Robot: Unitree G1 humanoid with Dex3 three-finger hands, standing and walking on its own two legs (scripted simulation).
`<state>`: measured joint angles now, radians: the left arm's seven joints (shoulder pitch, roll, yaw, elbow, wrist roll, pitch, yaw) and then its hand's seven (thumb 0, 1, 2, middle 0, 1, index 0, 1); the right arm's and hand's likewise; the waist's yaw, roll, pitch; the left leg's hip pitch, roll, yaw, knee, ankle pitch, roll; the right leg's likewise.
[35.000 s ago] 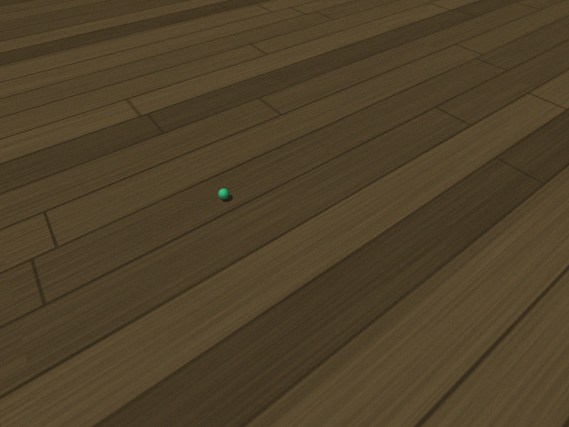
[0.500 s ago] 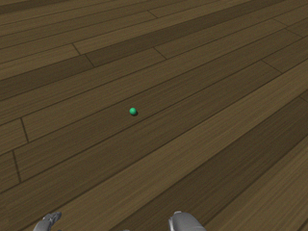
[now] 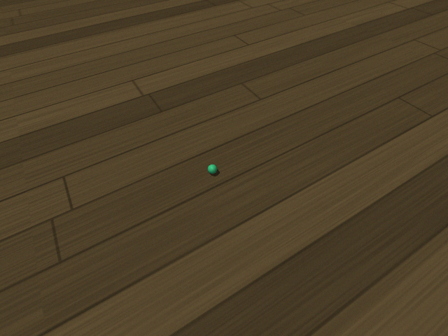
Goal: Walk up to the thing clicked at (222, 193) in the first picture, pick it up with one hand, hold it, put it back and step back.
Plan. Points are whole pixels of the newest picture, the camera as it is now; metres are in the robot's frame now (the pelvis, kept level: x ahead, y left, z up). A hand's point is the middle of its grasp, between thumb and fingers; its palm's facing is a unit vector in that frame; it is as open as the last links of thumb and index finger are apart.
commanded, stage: step back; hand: left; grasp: from above
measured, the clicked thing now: (212, 169) +1.11 +0.14 -0.73
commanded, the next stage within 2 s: stand in 0.58 s
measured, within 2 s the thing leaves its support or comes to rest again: neither
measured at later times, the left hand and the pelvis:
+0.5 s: hand out of the picture +0.14 +0.25 -0.14, palm faces -0.03 -0.93 -0.38, open 7.4 cm; pelvis +0.04 -0.01 +0.00, yaw -2 degrees
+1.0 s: hand (115, 329) +0.17 +0.24 -0.13, palm faces -0.04 -0.94 -0.33, open 7.4 cm; pelvis +0.06 +0.00 +0.02, yaw -2 degrees
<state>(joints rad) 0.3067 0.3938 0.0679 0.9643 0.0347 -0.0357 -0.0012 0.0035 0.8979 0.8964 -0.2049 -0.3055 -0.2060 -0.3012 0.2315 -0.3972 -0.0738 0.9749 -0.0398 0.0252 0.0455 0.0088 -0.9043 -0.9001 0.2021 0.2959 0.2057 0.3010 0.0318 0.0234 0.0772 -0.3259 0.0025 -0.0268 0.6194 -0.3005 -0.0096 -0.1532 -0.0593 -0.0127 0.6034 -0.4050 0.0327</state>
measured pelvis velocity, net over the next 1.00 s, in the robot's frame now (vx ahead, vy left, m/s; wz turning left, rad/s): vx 0.06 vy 0.00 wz -0.03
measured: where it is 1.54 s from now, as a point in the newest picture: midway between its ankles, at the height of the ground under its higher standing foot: outside the picture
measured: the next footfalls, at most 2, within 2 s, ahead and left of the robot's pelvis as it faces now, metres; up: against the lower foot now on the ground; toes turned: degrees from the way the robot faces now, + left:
right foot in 0.34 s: +0.12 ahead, -0.13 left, +0.00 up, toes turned -4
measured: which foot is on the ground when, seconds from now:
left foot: down 0.00-1.00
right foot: down 0.00-0.04, up 0.06-0.32, down 0.34-1.00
